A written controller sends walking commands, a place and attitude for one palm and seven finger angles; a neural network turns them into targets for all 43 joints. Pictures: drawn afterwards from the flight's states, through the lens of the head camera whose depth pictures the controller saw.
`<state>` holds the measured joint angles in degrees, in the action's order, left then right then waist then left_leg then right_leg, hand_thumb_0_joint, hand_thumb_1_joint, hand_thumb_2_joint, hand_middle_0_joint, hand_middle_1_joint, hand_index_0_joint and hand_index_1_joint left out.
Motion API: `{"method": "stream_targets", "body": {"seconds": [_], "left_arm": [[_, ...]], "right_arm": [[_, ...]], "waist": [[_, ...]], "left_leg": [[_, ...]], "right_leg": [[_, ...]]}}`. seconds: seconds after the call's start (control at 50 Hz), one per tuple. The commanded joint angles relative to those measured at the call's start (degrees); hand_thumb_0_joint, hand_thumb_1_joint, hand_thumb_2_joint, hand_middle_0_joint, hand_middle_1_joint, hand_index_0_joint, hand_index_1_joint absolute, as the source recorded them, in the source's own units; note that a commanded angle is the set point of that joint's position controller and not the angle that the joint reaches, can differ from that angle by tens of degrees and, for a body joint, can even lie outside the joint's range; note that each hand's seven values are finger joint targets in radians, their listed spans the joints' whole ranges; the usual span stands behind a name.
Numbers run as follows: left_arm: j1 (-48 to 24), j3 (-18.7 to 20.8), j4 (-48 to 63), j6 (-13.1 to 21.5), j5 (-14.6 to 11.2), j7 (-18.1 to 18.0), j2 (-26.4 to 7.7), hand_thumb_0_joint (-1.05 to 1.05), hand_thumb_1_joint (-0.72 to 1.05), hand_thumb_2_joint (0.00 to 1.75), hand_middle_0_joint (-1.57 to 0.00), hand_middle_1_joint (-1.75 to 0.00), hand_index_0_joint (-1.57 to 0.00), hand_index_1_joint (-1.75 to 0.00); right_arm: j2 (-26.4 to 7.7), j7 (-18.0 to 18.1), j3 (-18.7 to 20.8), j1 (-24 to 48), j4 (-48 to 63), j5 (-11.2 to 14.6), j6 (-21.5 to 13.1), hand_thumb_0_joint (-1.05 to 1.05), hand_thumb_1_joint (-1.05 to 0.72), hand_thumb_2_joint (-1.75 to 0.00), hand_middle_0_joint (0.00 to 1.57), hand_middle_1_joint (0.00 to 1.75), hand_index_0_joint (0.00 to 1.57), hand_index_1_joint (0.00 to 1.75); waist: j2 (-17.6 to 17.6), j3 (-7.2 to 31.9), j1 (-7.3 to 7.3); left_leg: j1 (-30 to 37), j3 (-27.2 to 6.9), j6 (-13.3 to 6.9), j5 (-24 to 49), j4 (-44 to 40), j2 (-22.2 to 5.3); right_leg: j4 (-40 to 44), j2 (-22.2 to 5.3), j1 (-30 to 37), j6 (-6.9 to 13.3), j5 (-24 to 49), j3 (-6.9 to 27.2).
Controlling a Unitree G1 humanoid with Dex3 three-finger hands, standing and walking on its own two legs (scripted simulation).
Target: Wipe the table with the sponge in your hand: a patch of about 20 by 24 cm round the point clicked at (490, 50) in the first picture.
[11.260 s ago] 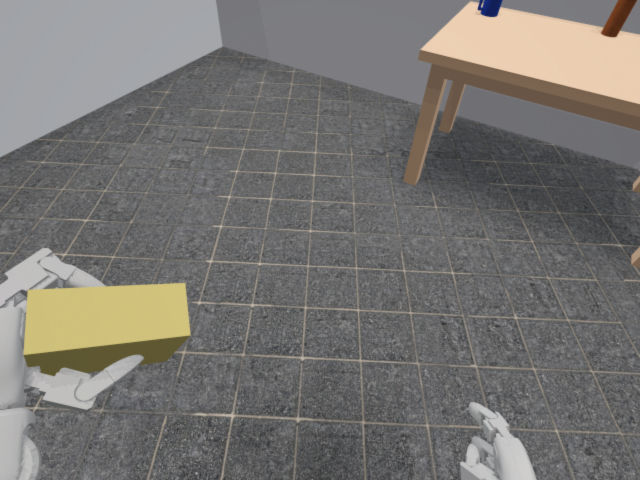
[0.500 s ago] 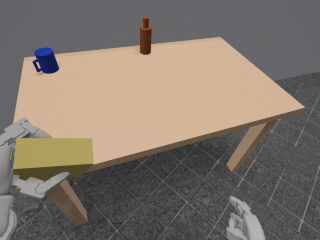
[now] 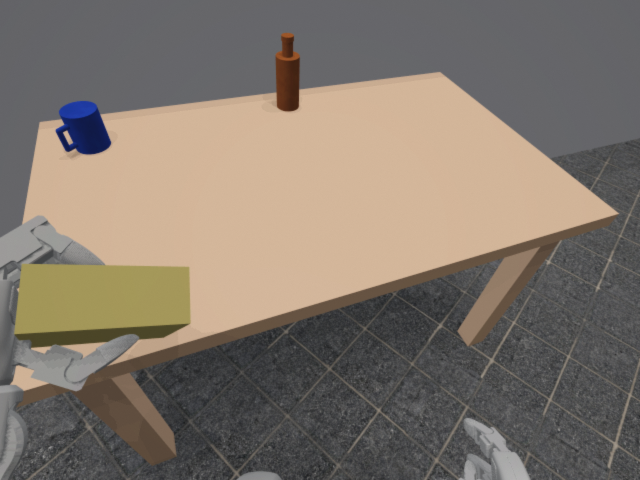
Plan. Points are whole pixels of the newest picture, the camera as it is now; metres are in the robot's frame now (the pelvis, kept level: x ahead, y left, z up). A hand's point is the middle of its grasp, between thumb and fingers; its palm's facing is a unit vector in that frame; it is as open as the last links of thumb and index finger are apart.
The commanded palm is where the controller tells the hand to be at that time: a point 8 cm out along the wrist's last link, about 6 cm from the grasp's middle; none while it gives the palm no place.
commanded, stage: shuffle to correct the standing spot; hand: left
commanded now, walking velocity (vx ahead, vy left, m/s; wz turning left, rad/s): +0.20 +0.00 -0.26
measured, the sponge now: (130, 307) +0.23 +0.20 +0.16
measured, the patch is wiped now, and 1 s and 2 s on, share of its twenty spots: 0.00 0.00 0.00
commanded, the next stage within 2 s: come to a stop and stand still in 0.70 s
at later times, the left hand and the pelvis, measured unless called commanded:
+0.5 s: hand (39, 258) +0.26 +0.28 +0.19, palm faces +0.34 -0.81 -0.47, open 9.5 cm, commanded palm +0.22 +0.31 +0.20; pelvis +0.04 +0.04 +0.01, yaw -3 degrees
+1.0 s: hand (106, 204) +0.33 +0.25 +0.20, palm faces +0.32 -0.83 -0.46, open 9.5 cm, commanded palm +0.27 +0.29 +0.20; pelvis +0.10 +0.01 +0.02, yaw -2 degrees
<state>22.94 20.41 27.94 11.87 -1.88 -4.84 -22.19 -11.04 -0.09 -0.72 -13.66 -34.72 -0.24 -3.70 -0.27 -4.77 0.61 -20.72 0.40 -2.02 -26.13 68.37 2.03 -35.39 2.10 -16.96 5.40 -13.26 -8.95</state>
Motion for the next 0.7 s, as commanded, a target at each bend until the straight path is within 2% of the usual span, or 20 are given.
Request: {"method": "stream_targets", "body": {"seconds": [0.0, 0.06, 0.16, 0.18, 0.2, 0.22, 0.24, 0.26, 0.28, 0.32, 0.36, 0.44, 0.48, 0.52, 0.54, 0.56, 0.6, 0.64, 0.66, 0.68], "left_arm": [[-2.7, 8.7, 12.7, 4.7, -0.7, -0.9, -10.0, 0.00, 0.10, 1.30, -1.20, -1.60, -1.20, -1.60], [-9.8, 6.9, 11.1, 4.5, -0.2, -1.6, -9.8, 0.00, 0.10, 1.30, -1.20, -1.60, -1.20, -1.60], [-9.7, 3.3, 8.1, 2.5, 0.4, -2.3, -6.9, 0.00, 0.10, 1.30, -1.20, -1.60, -1.20, -1.60], [-10.4, 3.1, 9.3, 2.6, 0.3, -2.3, -6.7, 0.00, 0.10, 1.30, -1.20, -1.60, -1.20, -1.60], [-10.8, 3.6, 11.3, 2.9, 0.2, -2.5, -6.9, 0.00, 0.10, 1.30, -1.20, -1.60, -1.20, -1.60], [-10.3, 5.0, 13.0, 3.1, 0.3, -2.6, -8.1, 0.00, 0.10, 1.30, -1.20, -1.60, -1.20, -1.60], [-10.5, 5.7, 13.5, 3.5, 0.9, -2.6, -8.9, 0.00, 0.10, 1.30, -1.20, -1.60, -1.20, -1.60], [-7.7, 8.1, 9.8, 3.3, 0.7, -2.1, -11.1, 0.00, 0.10, 1.30, -1.20, -1.60, -1.20, -1.60], [-4.8, 8.3, 9.0, 2.7, 0.3, -1.7, -10.2, 0.00, 0.10, 1.30, -1.20, -1.60, -1.20, -1.60], [-3.9, 9.3, 12.7, 2.8, 0.7, -1.4, -10.8, 0.00, 0.10, 1.30, -1.20, -1.60, -1.20, -1.60], [-1.9, 7.8, 14.5, 3.6, 0.7, -1.4, -9.2, 0.00, 0.10, 1.30, -1.20, -1.60, -1.20, -1.60], [-2.8, 8.2, 13.3, 3.2, 0.5, -1.5, -10.4, 0.00, 0.10, 1.30, -1.20, -1.60, -1.20, -1.60], [-6.6, 8.3, 9.7, 2.7, 0.6, -1.7, -10.9, 0.00, 0.10, 1.30, -1.20, -1.60, -1.20, -1.60], [-7.9, 8.8, 6.2, 1.9, 0.2, -1.9, -11.8, 0.00, 0.10, 1.30, -1.20, -1.60, -1.20, -1.60], [-8.3, 6.3, 4.5, 1.1, -0.4, -1.5, -8.5, 0.00, 0.10, 1.30, -1.20, -1.60, -1.20, -1.60], [-7.9, 5.0, 4.4, 0.5, -0.6, -1.5, -7.7, 0.00, 0.10, 1.30, -1.20, -1.60, -1.20, -1.60], [-7.5, 5.1, 5.4, 0.3, -0.5, -2.1, -7.5, 0.00, 0.10, 1.30, -1.20, -1.60, -1.20, -1.60], [-8.7, 3.6, 9.7, 1.0, -0.9, -1.9, -6.9, 0.00, 0.10, 1.30, -1.20, -1.60, -1.20, -1.60], [-8.6, 4.3, 11.5, 1.9, -0.9, -2.1, -7.7, 0.00, 0.10, 1.30, -1.20, -1.60, -1.20, -1.60], [-9.4, 3.8, 14.5, 2.7, -0.3, -2.4, -7.6, 0.00, 0.10, 1.30, -1.20, -1.60, -1.20, -1.60]], "right_arm": [[-7.5, 0.0, 3.5, 5.2, 10.2, 0.7, -1.9, 0.00, -0.90, -0.90, 0.20, 0.30, 0.20, 0.30], [-5.1, 1.1, 1.9, 5.2, 8.8, 0.0, -2.7, 0.00, -0.90, -0.90, 0.20, 0.30, 0.20, 0.30], [-6.0, 3.6, 2.5, 4.7, 9.2, -0.4, -6.7, 0.00, -0.90, -0.90, 0.20, 0.30, 0.20, 0.30], [-6.6, 3.6, 2.8, 4.3, 9.4, -0.2, -6.8, 0.00, -0.90, -0.90, 0.20, 0.30, 0.20, 0.30], [-8.0, 3.6, 3.7, 3.9, 10.0, 0.1, -6.6, 0.00, -0.90, -0.90, 0.20, 0.30, 0.20, 0.30], [-9.3, 3.4, 4.4, 4.8, 10.9, 0.8, -6.5, 0.00, -0.90, -0.90, 0.20, 0.30, 0.20, 0.30], [-7.5, 3.0, 3.9, 5.8, 11.3, 0.6, -6.1, 0.00, -0.90, -0.90, 0.20, 0.30, 0.20, 0.30], [-7.7, 2.8, 4.1, 6.3, 10.5, 0.5, -5.8, 0.00, -0.90, -0.90, 0.20, 0.30, 0.20, 0.30], [-7.6, 2.4, 4.1, 6.1, 10.3, 0.2, -5.4, 0.00, -0.90, -0.90, 0.20, 0.30, 0.20, 0.30], [-7.2, 1.8, 4.0, 7.1, 10.1, 0.2, -5.7, 0.00, -0.90, -0.90, 0.20, 0.30, 0.20, 0.30], [-7.4, 1.4, 3.9, 6.1, 10.1, 0.3, -6.0, 0.00, -0.90, -0.90, 0.20, 0.30, 0.20, 0.30], [-7.3, 1.9, 2.8, 5.0, 10.3, 0.7, -6.6, 0.00, -0.90, -0.90, 0.20, 0.30, 0.20, 0.30], [-7.3, 2.3, 2.9, 5.1, 9.5, 0.6, -6.4, 0.00, -0.90, -0.90, 0.20, 0.30, 0.20, 0.30], [-6.6, 2.6, 2.8, 4.9, 8.9, 0.6, -6.3, 0.00, -0.90, -0.90, 0.20, 0.30, 0.20, 0.30], [-6.5, 2.4, 3.7, 4.0, 8.5, 1.3, -6.5, 0.00, -0.90, -0.90, 0.20, 0.30, 0.20, 0.30], [-7.3, 2.2, 4.5, 4.5, 8.9, 1.6, -6.2, 0.00, -0.90, -0.90, 0.20, 0.30, 0.20, 0.30], [-6.3, 2.3, 2.8, 5.6, 8.2, 1.4, -5.5, 0.00, -0.90, -0.90, 0.20, 0.30, 0.20, 0.30], [-5.3, 2.9, 1.3, 6.3, 7.6, 0.7, -5.2, 0.00, -0.90, -0.90, 0.20, 0.30, 0.20, 0.30], [-6.8, 3.2, 2.1, 6.8, 8.3, 0.5, -5.8, 0.00, -0.90, -0.90, 0.20, 0.30, 0.20, 0.30], [-7.4, 2.9, 2.5, 7.0, 9.1, 0.3, -5.9, 0.00, -0.90, -0.90, 0.20, 0.30, 0.20, 0.30]], "waist": [[-2.5, 1.8, -0.30], [-3.8, 5.0, 0.08], [1.4, 8.0, -1.10], [4.7, 8.2, -0.82], [8.7, 8.0, -0.64], [17.8, 7.1, -0.60], [13.1, 6.5, -0.87], [7.1, 6.7, -1.15], [7.6, 6.6, -0.67], [11.3, 5.7, -1.33], [12.7, 8.0, -1.44], [11.1, 11.4, -0.90], [3.9, 11.7, -0.44], [-6.3, 10.1, 0.31], [-13.8, 9.6, -0.08], [-16.2, 7.2, -0.58], [-9.1, 5.9, -0.13], [5.3, 7.6, 0.89], [12.9, 7.4, 0.55], [20.2, 7.8, 0.06]], "left_leg": [[-11.1, -5.9, 1.5, 2.1, 8.2, -7.1], [3.4, 1.8, 0.8, 6.3, -11.0, -5.5], [14.6, 8.8, 0.9, 5.9, -38.1, -0.3], [16.1, 6.5, 0.4, 5.1, -41.4, -1.2], [17.9, -2.9, -1.8, 4.8, -46.4, -6.4], [23.4, -20.5, -6.2, 10.0, -52.1, -17.2], [21.9, -27.5, -10.3, 17.1, -54.8, -21.3], [16.9, -26.3, -11.3, 12.7, -55.7, -21.8], [11.5, -24.0, -11.4, 6.5, -56.0, -20.9], [7.7, -15.3, -10.6, 10.0, -54.6, -18.0], [5.4, -8.6, -8.0, 14.1, -52.3, -14.9], [2.3, -4.8, -4.2, 14.2, -45.3, -12.7], [-3.2, -2.0, -2.1, 9.1, -38.1, -9.7], [-8.3, 1.0, 0.0, 0.5, -25.7, -3.2], [-7.5, 1.8, 0.9, -1.0, -20.1, -2.0], [-7.5, 0.8, 1.1, -0.7, -16.8, -3.0], [0.0, 0.6, 0.6, 1.1, -26.4, -5.2], [11.8, 2.2, 0.8, 6.5, -43.6, -1.8], [15.7, -7.4, -0.3, 10.7, -49.7, -7.0], [19.6, -22.0, -3.4, 18.9, -53.5, -16.1]], "right_leg": [[27.9, -22.3, -9.4, 10.5, -21.2, 32.4], [28.0, -16.0, -16.9, 6.1, -21.1, 16.2], [18.1, -8.9, -7.8, 2.2, -26.2, 11.0], [12.4, -7.2, -6.9, 0.9, -23.8, 10.6], [2.1, -4.5, -8.4, -1.0, -18.7, 8.9], [-12.3, 0.0, -18.2, -4.0, -15.1, 5.1], [-23.5, 0.5, -21.3, -4.2, -15.8, 7.1], [-29.1, -1.2, -20.3, -4.1, -13.0, 9.4], [-30.4, -2.8, -18.6, -4.3, -11.0, 10.2], [-26.5, -4.4, -16.2, -4.7, -6.2, 9.1], [-14.3, -3.8, -8.2, -4.4, -6.2, 5.9], [8.7, -0.2, 8.1, -4.5, -2.0, 1.0], [13.4, -2.1, 15.3, -2.5, -1.4, 6.4], [18.9, -12.7, 12.3, 4.0, -7.2, 25.3], [22.1, -17.5, 8.2, 6.9, -16.0, 31.9], [24.7, -20.0, 5.5, 8.7, -20.4, 34.4], [22.3, -18.1, -0.8, 7.9, -15.8, 26.8], [8.4, -7.9, -4.1, 1.8, -10.5, 12.2], [-0.9, -3.4, -7.0, -1.2, -7.0, 8.3], [-9.5, -0.3, -13.5, -3.5, -9.5, 6.0]]}}
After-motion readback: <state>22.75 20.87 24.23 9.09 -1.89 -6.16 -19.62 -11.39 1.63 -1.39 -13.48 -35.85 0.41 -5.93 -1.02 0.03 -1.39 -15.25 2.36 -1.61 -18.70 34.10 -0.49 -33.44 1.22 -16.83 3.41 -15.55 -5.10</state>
